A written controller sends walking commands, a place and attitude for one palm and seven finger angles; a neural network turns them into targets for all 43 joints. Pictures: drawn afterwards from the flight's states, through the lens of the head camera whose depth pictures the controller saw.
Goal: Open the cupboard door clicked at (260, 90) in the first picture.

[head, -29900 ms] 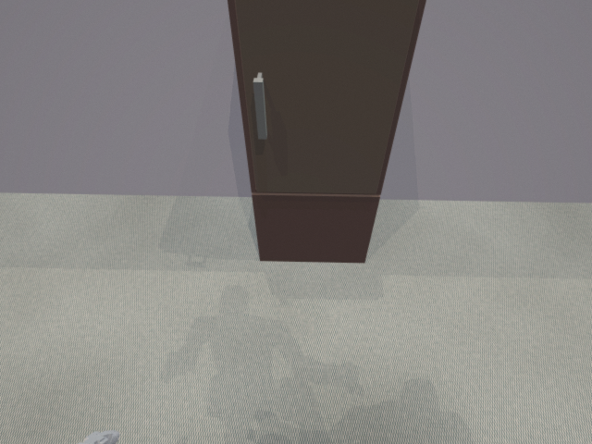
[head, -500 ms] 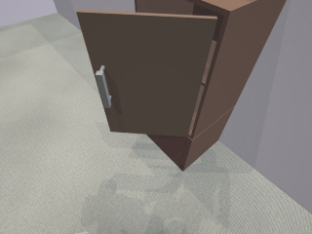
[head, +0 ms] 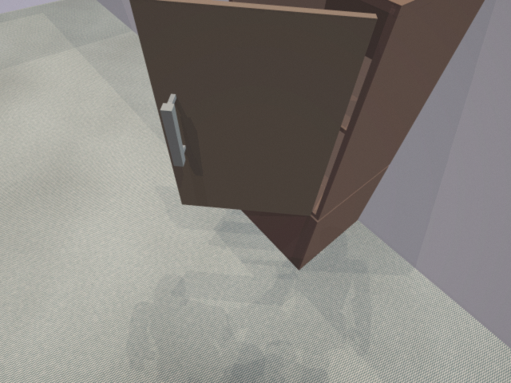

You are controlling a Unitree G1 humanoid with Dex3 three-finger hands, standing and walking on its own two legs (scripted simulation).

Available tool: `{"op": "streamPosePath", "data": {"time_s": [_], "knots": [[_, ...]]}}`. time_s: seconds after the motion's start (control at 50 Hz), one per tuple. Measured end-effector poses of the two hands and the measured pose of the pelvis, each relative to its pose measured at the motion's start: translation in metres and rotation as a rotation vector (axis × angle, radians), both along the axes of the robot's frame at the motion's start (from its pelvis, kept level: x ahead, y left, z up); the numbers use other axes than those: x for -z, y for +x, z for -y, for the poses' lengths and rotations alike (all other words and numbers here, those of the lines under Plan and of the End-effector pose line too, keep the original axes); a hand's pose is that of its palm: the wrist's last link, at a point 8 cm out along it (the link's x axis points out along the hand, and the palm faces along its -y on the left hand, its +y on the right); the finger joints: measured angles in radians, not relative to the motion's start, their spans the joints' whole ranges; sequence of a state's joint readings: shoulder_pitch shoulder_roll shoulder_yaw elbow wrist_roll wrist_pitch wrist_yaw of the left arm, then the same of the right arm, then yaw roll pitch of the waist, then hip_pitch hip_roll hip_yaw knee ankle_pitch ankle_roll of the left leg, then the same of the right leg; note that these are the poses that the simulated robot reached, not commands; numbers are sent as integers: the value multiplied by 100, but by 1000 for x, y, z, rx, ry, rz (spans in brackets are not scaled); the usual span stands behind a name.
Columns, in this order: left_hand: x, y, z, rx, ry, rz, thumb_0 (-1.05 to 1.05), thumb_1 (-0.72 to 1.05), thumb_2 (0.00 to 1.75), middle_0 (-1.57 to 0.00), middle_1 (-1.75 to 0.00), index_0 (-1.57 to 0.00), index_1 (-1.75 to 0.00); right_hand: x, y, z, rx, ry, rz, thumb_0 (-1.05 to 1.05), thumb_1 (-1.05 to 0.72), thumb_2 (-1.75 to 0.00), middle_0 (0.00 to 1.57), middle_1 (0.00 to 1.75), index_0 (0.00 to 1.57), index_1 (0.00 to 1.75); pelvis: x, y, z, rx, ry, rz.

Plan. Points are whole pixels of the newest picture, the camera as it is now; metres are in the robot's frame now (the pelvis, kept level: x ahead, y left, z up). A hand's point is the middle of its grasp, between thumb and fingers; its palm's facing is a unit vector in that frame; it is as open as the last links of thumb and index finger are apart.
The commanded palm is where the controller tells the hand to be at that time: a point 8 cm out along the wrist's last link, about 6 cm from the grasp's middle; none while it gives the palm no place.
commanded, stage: come to a stop and stand still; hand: left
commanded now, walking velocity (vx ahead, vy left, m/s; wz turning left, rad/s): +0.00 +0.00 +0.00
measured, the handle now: (176, 131) +0.61 +0.22 -0.01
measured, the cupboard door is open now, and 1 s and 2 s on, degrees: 45 45 45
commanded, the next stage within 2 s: look again from close up in 0.64 s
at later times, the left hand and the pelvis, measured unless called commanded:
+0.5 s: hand out of the picture -0.04 +0.14 -0.16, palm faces -0.01 -0.97 -0.23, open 7.3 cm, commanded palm none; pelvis -0.06 -0.04 +0.00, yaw +0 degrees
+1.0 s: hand out of the picture -0.04 +0.12 -0.17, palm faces +0.01 -0.98 -0.19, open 7.3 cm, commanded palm none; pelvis -0.03 -0.04 +0.01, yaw +0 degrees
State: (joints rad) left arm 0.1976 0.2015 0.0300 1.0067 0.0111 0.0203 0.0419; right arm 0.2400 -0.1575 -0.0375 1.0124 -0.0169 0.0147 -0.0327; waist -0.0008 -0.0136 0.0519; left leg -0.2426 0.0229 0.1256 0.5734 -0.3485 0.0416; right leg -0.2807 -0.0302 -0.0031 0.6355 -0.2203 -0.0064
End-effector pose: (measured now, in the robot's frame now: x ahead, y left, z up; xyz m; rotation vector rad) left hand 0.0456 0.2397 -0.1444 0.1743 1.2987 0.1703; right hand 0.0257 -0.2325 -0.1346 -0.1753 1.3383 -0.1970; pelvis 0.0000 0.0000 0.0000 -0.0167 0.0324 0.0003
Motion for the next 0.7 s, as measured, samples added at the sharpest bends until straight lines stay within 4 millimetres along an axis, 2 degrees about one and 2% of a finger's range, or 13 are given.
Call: {"op": "streamPosePath", "data": {"time_s": [0.12, 0.24, 0.38, 0.58, 0.64, 0.7], "knots": [[-5, -28, 1, 31, 58, -24, 0, 91, 90, -20, -30, -20, -30, 13, 11, 13, 3, 25, 142, 1, -91, -90, 20, 30, 20, 30, 9, -15, 8, 20, 25, 42], [-16, -47, 17, 43, 72, 16, 0, 91, 90, -20, -30, -20, -30, 17, -2, 21, -8, 65, 161, 1, -91, -90, 20, 30, 20, 30, 6, -35, 22, 19, 33, 69], [-19, -66, 42, 46, 29, 24, 0, 91, 90, -20, -30, -20, -30, 16, -46, 28, -8, 80, 96, 1, -91, -90, 20, 30, 20, 30, -1, -51, 33, 11, 36, 68], [-14, -98, 55, 21, -3, -64, 0, 92, 90, -20, -30, -20, -30, 14, -126, 29, 28, 89, -123, 1, -91, -90, 19, 30, 20, 30, -3, -56, 41, 4, 32, 42], [-12, -105, 59, 12, -16, -96, 0, 91, 90, -20, -30, -20, -30, 12, -141, 26, 38, 93, -173, 1, -91, -90, 19, 30, 20, 30, -4, -54, 42, 2, 32, 36], [-10, -108, 63, 4, -28, -119, 0, 91, 90, -20, -30, -20, -30, 9, -146, 21, 44, 98, -203, 1, -91, -90, 19, 30, 20, 30, -5, -50, 42, 1, 31, 33]]}}
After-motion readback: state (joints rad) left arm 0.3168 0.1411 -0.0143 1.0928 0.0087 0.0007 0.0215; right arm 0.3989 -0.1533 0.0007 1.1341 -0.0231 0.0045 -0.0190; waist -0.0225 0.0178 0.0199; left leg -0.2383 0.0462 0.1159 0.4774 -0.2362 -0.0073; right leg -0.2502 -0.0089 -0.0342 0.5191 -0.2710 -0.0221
